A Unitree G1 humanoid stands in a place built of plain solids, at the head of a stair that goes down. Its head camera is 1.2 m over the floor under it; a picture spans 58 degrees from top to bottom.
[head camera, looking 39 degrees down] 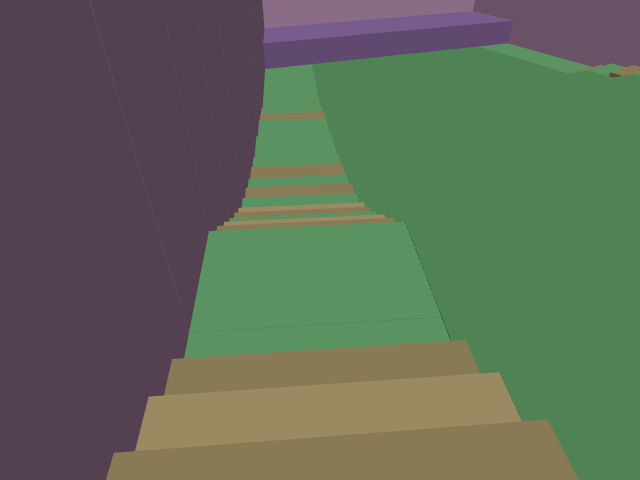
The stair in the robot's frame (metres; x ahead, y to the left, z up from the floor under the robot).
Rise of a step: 0.17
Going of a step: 0.30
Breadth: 1.41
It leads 4 degrees to the left of straight ahead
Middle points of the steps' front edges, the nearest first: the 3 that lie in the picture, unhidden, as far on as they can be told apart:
0.69 -0.06 -0.17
0.99 -0.03 -0.34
1.28 -0.01 -0.51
